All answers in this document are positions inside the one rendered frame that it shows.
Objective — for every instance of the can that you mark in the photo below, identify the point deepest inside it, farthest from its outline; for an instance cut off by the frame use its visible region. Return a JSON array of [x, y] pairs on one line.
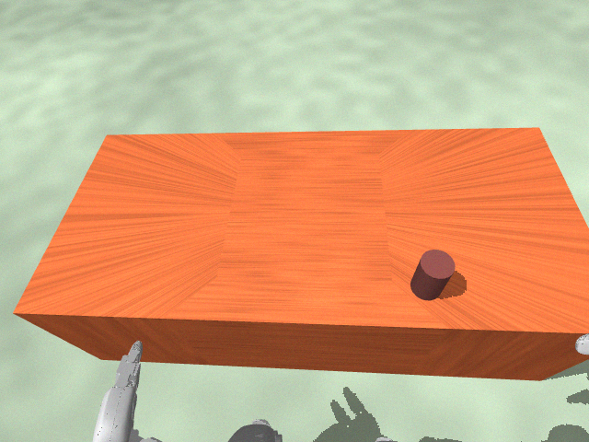
[[432, 274]]

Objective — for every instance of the left robot hand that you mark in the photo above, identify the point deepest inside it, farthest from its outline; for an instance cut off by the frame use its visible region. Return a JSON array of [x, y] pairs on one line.
[[115, 418]]

